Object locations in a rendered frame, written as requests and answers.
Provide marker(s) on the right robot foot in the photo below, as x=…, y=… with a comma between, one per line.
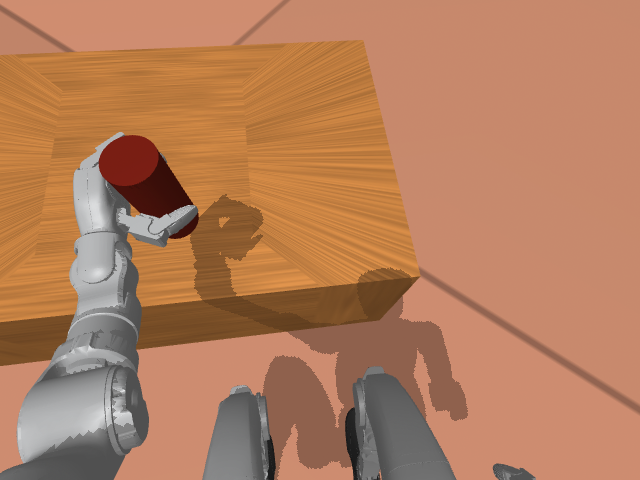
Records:
x=352, y=443

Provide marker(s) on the left robot arm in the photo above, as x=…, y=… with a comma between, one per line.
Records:
x=86, y=411

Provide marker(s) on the left robot hand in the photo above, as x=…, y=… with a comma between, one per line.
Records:
x=100, y=207

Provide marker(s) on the right robot hand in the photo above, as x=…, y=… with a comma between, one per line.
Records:
x=505, y=472

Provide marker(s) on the can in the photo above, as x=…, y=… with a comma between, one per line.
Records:
x=135, y=168

